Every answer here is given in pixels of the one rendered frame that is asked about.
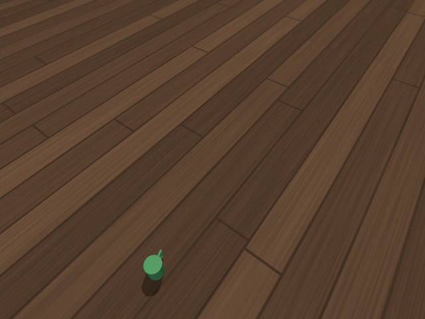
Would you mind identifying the mug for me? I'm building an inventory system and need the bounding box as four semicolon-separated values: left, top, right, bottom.
143;250;165;280

